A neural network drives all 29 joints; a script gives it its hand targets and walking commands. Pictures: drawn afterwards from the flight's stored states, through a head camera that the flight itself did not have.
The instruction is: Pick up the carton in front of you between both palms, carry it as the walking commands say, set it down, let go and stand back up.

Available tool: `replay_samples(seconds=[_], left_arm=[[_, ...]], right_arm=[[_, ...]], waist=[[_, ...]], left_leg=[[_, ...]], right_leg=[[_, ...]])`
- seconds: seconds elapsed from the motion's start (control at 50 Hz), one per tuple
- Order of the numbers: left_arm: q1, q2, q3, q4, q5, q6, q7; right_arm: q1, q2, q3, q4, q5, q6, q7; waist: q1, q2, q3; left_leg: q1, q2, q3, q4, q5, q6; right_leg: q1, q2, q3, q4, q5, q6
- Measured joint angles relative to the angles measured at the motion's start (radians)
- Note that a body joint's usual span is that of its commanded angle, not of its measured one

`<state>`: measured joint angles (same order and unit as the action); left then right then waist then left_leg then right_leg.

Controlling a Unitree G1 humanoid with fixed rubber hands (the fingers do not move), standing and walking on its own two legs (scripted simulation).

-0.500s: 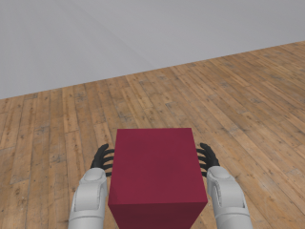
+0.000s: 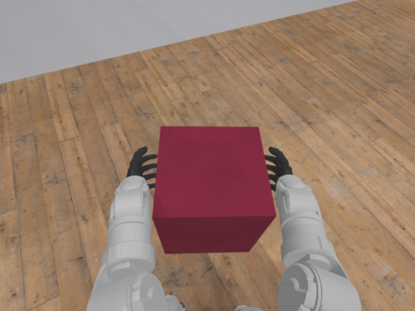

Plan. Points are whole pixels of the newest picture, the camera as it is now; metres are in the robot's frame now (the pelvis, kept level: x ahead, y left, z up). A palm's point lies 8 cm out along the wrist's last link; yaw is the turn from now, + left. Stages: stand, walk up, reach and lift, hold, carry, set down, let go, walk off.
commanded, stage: set down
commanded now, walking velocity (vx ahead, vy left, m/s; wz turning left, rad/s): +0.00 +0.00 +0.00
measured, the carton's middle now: (208, 194) +0.38 +0.01 -0.06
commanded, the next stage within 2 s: none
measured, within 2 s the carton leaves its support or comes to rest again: neither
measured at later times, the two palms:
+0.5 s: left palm (153, 203) +0.42 +0.16 -0.19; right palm (256, 195) +0.45 -0.14 -0.19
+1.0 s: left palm (156, 214) +0.45 +0.17 -0.35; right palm (242, 205) +0.49 -0.12 -0.35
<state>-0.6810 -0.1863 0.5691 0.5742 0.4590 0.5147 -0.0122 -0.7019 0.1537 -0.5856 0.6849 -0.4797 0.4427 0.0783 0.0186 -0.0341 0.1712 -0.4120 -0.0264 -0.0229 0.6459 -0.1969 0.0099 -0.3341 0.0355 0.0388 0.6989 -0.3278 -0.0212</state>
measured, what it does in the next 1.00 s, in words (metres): lowers itself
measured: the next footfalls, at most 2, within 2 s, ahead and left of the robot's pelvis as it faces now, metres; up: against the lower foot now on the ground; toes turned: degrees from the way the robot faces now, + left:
none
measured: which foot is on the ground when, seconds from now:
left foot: down 0.00-1.00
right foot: down 0.00-1.00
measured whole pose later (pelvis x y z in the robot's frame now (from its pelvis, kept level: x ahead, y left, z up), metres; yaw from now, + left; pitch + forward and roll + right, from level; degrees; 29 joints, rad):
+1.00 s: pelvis -0.03 -0.01 -0.24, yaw -2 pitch +47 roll -1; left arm -1.03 -0.03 0.53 0.57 0.21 0.30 0.07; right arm -1.14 -0.06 -0.36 0.75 -0.18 0.29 -0.04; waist 0.07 -0.03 -0.07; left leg -2.05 -0.01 -0.03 1.66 -0.43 -0.02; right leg -1.96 0.09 0.00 1.74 -0.60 -0.01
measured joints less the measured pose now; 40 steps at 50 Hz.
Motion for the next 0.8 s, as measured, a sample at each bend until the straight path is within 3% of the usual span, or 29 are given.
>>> replay_samples(seconds=[0.14,0.28,0.4,0.62,0.8], left_arm=[[-0.042,-0.015,0.014,0.017,0.014,-0.173,0.018],[-0.026,0.018,-0.087,-0.081,-0.141,-0.299,0.064],[-0.026,0.051,-0.132,-0.137,-0.241,-0.283,0.083],[-0.116,0.057,-0.045,-0.058,-0.180,-0.222,0.054],[-0.215,0.103,-0.035,-0.025,-0.206,-0.231,0.059]], right_arm=[[-0.054,-0.053,0.028,0.022,0.032,-0.138,0.003],[-0.071,-0.098,0.158,-0.050,0.200,-0.252,-0.037],[-0.086,-0.114,0.213,-0.094,0.286,-0.236,-0.062],[-0.175,-0.107,0.147,-0.015,0.230,-0.170,-0.064],[-0.280,-0.148,0.186,0.021,0.260,-0.177,-0.097]], waist=[[-0.010,0.010,-0.002],[0.001,0.003,-0.034],[0.009,-0.002,-0.175],[0.021,0.001,-0.335],[0.034,0.000,-0.325]], left_leg=[[-0.339,0.002,0.013,0.144,-0.019,0.007],[-0.729,0.011,0.014,0.339,-0.061,-0.001],[-0.988,0.015,0.006,0.492,-0.114,-0.010],[-1.248,0.013,-0.004,0.676,-0.182,-0.022],[-1.458,0.014,-0.009,0.835,-0.210,-0.029]], right_leg=[[-0.345,0.006,0.009,0.155,-0.023,0.019],[-0.735,0.021,0.003,0.354,-0.070,0.021],[-0.990,0.030,-0.009,0.507,-0.127,0.015],[-1.245,0.035,-0.026,0.694,-0.204,0.005],[-1.452,0.043,-0.036,0.858,-0.238,0.005]])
